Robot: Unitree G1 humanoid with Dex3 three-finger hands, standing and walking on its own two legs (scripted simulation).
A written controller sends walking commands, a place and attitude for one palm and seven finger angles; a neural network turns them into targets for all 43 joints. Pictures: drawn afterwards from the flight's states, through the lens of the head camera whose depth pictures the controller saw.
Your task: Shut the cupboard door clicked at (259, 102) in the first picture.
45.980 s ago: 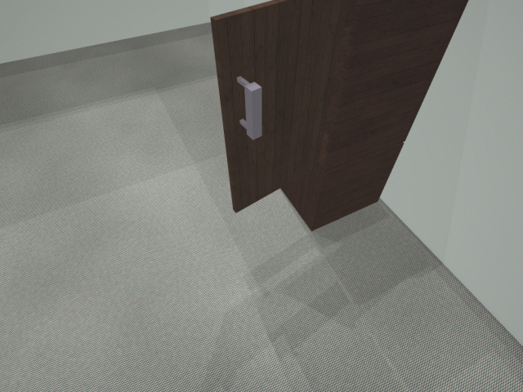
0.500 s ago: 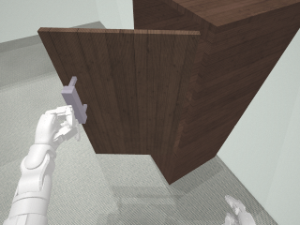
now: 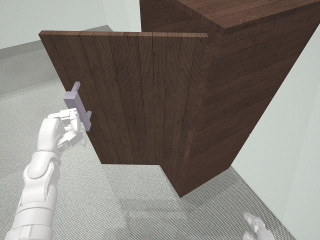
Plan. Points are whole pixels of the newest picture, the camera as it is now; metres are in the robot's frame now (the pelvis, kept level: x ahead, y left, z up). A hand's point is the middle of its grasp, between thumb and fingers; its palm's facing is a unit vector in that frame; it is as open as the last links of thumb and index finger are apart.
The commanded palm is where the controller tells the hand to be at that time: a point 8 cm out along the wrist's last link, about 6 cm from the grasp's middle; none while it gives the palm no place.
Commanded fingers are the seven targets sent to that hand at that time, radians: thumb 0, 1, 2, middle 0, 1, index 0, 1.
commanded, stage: push the door shut along its arc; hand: left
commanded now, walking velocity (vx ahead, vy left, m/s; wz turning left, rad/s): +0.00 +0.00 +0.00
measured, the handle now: (81, 106) +0.44 +0.24 +0.08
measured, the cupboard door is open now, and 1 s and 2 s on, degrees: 59 41 31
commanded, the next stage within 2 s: pull the fist back off the door in 1.86 s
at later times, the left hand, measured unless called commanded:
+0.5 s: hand (87, 117) +0.39 +0.21 +0.10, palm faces -0.08 -1.00 -0.04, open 3.2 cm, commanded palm +0.38 +0.26 +0.09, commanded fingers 0.00 0.90 0.90 -1.30 -1.50 -1.30 -1.50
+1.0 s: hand (99, 101) +0.45 +0.19 +0.09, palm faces -0.23 -0.97 -0.01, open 3.1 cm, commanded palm +0.45 +0.23 +0.09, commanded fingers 0.00 0.90 0.90 -1.30 -1.50 -1.30 -1.50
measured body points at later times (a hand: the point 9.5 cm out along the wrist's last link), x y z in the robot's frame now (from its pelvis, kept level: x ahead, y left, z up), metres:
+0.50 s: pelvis -0.01 -0.01 -0.01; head +0.05 -0.01 +0.44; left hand +0.39 +0.26 +0.10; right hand +0.10 -0.28 -0.11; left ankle +0.02 +0.08 -0.71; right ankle +0.00 -0.11 -0.71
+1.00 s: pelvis -0.01 +0.01 -0.02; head +0.08 +0.03 +0.42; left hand +0.46 +0.25 +0.09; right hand +0.04 -0.26 -0.13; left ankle +0.02 +0.08 -0.71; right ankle +0.00 -0.10 -0.71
